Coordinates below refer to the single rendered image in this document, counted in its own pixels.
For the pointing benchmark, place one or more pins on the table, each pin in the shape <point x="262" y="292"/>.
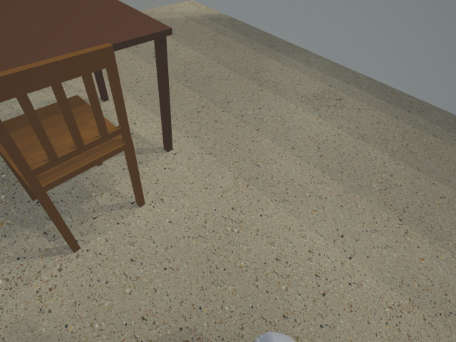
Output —
<point x="36" y="30"/>

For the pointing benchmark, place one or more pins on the chair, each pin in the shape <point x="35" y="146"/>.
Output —
<point x="48" y="146"/>

